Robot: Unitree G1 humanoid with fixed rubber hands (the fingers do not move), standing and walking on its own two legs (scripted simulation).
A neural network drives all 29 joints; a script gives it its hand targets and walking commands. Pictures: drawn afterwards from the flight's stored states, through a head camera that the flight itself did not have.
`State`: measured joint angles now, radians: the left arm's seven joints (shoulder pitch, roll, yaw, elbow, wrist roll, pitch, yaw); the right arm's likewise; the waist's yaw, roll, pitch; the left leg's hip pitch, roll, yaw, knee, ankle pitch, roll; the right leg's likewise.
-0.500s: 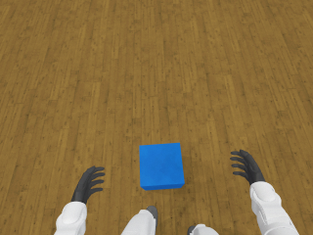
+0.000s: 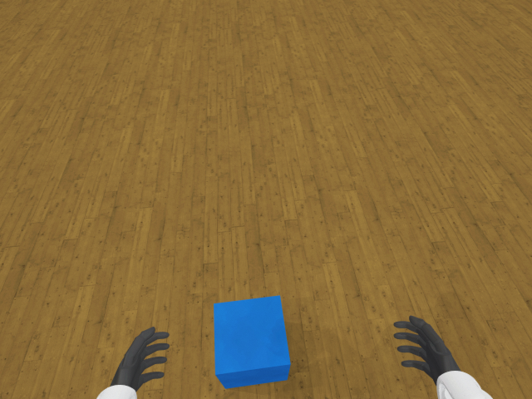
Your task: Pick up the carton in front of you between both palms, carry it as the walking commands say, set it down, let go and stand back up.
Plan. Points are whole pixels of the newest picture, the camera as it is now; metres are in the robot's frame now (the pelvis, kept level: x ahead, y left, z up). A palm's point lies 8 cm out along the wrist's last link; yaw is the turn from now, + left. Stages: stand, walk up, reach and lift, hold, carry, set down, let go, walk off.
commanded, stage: let go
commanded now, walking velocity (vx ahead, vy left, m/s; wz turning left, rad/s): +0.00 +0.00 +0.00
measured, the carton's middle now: (252, 343) +0.36 +0.08 -0.65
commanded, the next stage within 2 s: stand in 0.16 s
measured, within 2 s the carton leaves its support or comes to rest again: neither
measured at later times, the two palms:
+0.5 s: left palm out of the picture +0.12 +0.30 -0.11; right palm out of the picture +0.12 -0.26 -0.08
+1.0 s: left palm out of the picture +0.06 +0.31 -0.12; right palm out of the picture +0.08 -0.26 -0.10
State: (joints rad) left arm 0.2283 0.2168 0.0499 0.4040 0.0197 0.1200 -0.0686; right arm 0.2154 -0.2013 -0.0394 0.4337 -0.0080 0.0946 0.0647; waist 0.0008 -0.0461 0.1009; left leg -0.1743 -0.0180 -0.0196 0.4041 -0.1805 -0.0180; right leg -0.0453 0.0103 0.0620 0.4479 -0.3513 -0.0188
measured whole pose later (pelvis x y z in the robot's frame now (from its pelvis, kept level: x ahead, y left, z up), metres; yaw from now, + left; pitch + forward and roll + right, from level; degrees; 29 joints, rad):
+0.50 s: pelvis +0.00 +0.02 -0.01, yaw +0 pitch -2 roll +0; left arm 0.25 0.31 0.07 0.68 0.02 0.01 0.02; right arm 0.20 -0.28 -0.08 0.77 -0.03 -0.01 -0.03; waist -0.01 -0.05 0.02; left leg -0.27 -0.01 -0.02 0.55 -0.26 0.01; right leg -0.08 0.02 0.06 0.48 -0.37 0.01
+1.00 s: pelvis -0.01 +0.03 +0.00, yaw +1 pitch -3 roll +0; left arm 0.27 0.33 0.04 0.82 0.01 -0.01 0.04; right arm 0.19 -0.29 -0.05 0.91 -0.02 -0.01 -0.03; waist -0.01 -0.03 0.04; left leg -0.24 -0.02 -0.02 0.49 -0.20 0.02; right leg -0.06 0.00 0.06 0.44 -0.33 0.02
